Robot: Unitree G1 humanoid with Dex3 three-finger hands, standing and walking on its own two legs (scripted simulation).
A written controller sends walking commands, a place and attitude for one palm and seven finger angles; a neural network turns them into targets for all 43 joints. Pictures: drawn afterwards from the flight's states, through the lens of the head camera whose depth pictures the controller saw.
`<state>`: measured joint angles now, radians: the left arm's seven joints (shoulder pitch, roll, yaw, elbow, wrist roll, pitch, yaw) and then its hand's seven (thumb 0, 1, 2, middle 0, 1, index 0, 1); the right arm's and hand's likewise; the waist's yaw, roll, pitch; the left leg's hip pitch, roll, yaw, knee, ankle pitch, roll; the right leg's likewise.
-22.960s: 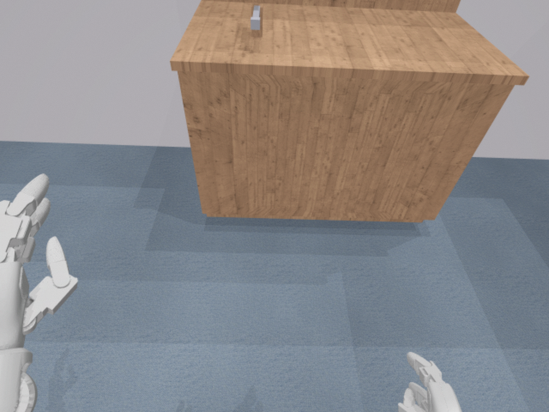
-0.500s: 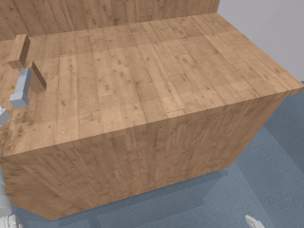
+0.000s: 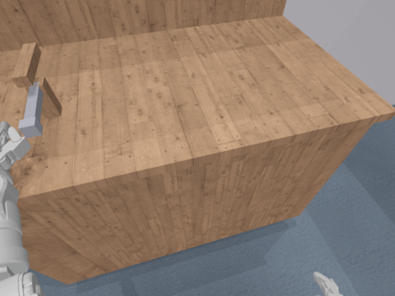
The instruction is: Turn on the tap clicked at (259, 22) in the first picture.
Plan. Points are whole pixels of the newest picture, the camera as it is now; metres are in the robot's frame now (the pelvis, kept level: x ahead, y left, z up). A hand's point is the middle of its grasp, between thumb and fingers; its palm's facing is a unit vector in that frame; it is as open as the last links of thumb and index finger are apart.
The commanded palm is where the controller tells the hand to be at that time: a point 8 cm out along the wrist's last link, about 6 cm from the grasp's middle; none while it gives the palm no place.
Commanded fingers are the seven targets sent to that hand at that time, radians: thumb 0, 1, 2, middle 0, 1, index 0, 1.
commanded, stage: push the lever round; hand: left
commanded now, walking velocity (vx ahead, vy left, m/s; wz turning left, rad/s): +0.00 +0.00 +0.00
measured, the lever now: (31, 127) +0.38 +0.36 +0.14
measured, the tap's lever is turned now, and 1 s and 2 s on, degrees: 3 25 53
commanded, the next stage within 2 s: none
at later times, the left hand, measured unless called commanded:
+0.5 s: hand (43, 137) +0.36 +0.33 +0.13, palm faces +0.62 -0.78 -0.06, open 7.7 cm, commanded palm +0.31 +0.35 +0.14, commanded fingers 0.00 0.90 0.90 -0.15 -0.15 -0.15 -0.15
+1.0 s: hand (67, 131) +0.37 +0.28 +0.14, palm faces +0.70 -0.71 -0.06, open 7.7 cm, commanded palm +0.33 +0.30 +0.14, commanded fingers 0.00 0.90 0.90 -0.15 -0.15 -0.15 -0.15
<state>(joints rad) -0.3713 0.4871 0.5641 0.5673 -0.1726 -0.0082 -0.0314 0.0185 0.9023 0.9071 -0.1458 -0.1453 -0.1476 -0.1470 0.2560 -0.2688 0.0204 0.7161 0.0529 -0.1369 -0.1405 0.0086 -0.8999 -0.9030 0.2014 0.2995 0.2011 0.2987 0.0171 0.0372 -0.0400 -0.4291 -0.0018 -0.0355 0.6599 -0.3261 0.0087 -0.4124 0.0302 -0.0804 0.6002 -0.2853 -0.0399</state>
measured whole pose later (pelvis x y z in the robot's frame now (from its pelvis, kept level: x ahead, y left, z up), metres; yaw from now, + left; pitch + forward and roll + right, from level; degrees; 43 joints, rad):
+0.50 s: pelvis +0.01 +0.01 +0.00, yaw +0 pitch +4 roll -1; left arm -0.33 0.33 0.46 0.40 -0.13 0.04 0.20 0.03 0.94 0.91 -0.15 -0.15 -0.15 -0.15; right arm 0.22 -0.25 0.01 0.74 0.03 -0.14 -0.13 0.01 -0.90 -0.90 0.20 0.30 0.20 0.30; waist 0.02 0.04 -0.05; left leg -0.37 -0.01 -0.03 0.62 -0.32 0.02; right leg -0.36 0.02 -0.07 0.57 -0.28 -0.03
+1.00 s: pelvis +0.00 +0.00 +0.01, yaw +0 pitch +3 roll +0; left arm -0.39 0.22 0.37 0.37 -0.06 0.11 0.43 0.02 0.94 0.92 -0.15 -0.15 -0.15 -0.15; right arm 0.17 -0.23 0.01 0.76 0.01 -0.07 -0.12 0.01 -0.90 -0.90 0.20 0.30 0.20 0.30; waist 0.02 0.04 -0.05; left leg -0.33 -0.01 -0.03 0.58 -0.29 0.01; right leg -0.33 0.02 -0.07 0.55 -0.27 -0.04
